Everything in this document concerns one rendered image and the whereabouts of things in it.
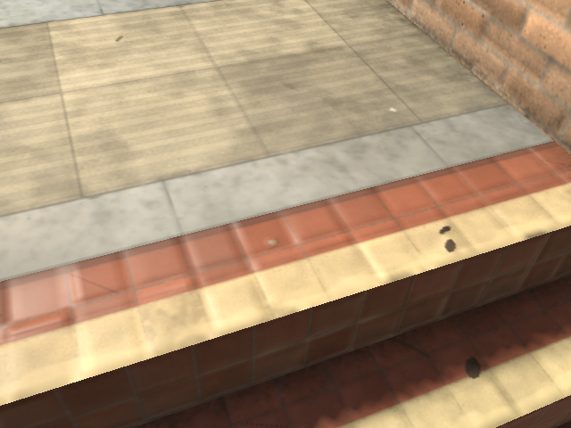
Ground stairs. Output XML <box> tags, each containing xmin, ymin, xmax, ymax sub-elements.
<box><xmin>0</xmin><ymin>226</ymin><xmax>571</xmax><ymax>428</ymax></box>

